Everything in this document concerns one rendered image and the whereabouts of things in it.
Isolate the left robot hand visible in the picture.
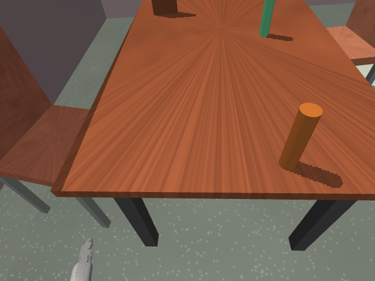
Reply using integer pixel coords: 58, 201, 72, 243
70, 238, 93, 281

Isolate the table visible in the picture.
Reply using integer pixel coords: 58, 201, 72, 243
51, 0, 375, 251

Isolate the chair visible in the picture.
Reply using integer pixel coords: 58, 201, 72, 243
0, 26, 111, 228
326, 0, 375, 85

